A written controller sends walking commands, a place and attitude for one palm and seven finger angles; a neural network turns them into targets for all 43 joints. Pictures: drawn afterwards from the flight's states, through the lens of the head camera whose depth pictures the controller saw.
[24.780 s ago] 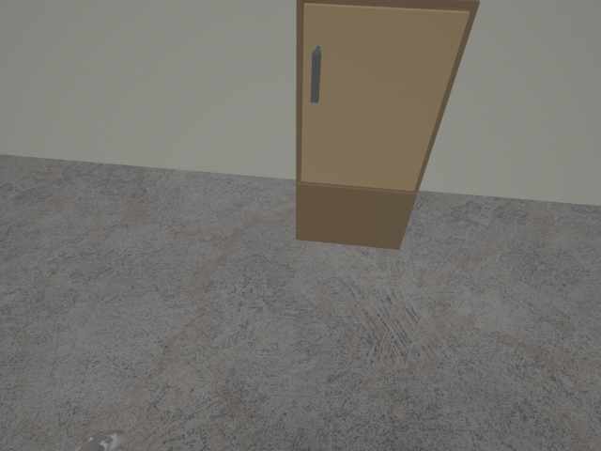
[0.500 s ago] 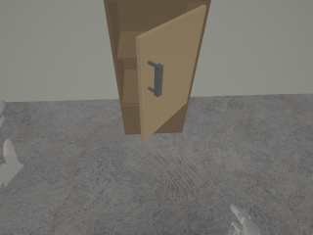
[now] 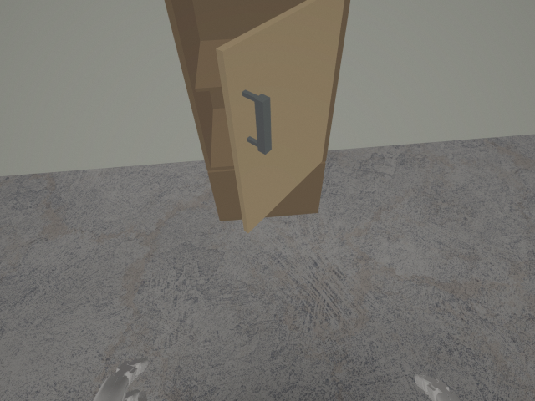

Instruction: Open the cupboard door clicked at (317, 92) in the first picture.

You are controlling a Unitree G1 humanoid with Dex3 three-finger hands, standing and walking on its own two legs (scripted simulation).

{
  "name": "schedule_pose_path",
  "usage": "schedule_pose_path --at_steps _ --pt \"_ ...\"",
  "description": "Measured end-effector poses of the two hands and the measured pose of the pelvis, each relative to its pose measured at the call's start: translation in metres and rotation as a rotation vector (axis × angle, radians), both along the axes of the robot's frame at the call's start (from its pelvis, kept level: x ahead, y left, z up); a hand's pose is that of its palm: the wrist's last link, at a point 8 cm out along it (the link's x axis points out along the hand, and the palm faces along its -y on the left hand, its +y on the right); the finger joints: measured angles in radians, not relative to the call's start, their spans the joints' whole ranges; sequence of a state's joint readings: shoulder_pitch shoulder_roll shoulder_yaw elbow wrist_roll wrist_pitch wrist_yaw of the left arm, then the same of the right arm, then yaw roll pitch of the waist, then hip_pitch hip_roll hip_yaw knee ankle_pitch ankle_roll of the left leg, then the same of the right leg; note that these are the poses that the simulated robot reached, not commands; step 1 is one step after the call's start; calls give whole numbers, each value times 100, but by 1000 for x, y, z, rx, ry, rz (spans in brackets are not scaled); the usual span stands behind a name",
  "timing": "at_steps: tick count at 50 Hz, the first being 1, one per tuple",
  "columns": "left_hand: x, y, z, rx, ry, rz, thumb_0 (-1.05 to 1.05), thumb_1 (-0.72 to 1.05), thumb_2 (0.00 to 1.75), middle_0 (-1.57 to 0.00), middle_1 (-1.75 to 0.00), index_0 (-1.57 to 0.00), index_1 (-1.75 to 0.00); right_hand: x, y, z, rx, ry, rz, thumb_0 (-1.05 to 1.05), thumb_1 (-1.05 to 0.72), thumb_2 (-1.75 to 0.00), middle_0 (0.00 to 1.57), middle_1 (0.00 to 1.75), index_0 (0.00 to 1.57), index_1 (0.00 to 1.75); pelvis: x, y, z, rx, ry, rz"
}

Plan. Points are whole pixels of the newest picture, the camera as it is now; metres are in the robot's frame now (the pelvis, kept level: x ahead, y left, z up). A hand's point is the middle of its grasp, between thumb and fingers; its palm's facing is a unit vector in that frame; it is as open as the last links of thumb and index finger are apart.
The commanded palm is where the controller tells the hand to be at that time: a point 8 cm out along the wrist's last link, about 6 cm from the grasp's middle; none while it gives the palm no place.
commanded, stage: let the arm hang, fingers relaxed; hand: left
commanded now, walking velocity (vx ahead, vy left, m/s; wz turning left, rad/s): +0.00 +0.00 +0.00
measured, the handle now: (256, 122) +0.66 +0.05 +0.03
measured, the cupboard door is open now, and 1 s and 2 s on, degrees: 45 45 45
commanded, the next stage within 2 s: look to check the result in 0.86 s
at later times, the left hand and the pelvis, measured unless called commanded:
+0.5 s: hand out of the picture +0.01 +0.20 -0.15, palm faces +0.03 -0.96 -0.28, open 7.4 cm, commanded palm none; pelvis +0.00 -0.01 +0.01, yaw +1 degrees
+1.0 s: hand out of the picture +0.03 +0.17 -0.16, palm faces +0.04 -0.98 -0.20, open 7.4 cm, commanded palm none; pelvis +0.02 +0.00 +0.01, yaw +1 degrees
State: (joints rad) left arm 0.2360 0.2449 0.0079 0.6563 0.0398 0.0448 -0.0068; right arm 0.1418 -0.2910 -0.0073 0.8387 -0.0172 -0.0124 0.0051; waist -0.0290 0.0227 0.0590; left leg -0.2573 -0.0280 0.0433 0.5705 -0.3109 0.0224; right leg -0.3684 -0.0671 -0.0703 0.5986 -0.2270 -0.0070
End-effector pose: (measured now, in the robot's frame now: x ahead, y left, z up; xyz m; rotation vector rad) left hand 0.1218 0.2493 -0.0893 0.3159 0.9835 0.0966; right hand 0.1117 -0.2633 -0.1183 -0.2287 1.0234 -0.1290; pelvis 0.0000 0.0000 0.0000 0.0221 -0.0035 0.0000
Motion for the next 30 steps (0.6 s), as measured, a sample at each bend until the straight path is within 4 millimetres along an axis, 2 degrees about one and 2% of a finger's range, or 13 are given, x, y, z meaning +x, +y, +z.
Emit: schedule_pose_path --at_steps 2,4,8,12,16,20,25,30 --pt "-28 -22 -26 -74 118 19 1 91 90 -20 -30 -20 -30 -25 -5 -1 -20 89 -16 0 -90 -90 20 30 20 30 -1 -4 1 0 -8 4" --pt "-51 -37 -41 -124 193 68 1 92 90 -20 -30 -20 -30 -51 -7 -1 -35 181 -28 0 -91 -90 20 30 20 30 -2 -8 3 -5 -12 9" --pt "-78 -32 -46 -117 254 135 -2 98 89 -21 -30 -20 -30 -94 -5 -3 -33 335 -43 1 -91 -90 20 30 20 30 -2 -14 7 -17 -16 21" --pt "-101 -23 -42 -86 321 167 -1 96 90 -21 -30 -20 -30 -120 4 -9 3 410 -66 1 -91 -90 20 30 20 30 -1 -15 10 -23 -18 22" --pt "-116 -13 -35 -47 368 192 0 94 90 -20 -30 -20 -30 -132 16 -16 48 438 -80 1 -91 -90 20 30 20 30 0 -14 11 -22 -20 19" --pt "-120 -6 -30 -22 385 207 0 92 90 -20 -30 -20 -30 -136 28 -21 83 445 -87 0 -91 -90 20 30 20 30 1 -12 12 -21 -20 14" --pt "-113 -6 -30 -25 371 211 0 91 90 -20 -30 -20 -30 -134 39 -23 104 440 -87 0 -91 -90 20 30 20 30 3 -10 13 -19 -21 11" --pt "-102 -16 -34 -57 349 201 0 91 90 -20 -30 -19 -30 -127 44 -22 105 425 -89 0 -91 -90 20 30 20 30 6 -8 13 -17 -22 10"
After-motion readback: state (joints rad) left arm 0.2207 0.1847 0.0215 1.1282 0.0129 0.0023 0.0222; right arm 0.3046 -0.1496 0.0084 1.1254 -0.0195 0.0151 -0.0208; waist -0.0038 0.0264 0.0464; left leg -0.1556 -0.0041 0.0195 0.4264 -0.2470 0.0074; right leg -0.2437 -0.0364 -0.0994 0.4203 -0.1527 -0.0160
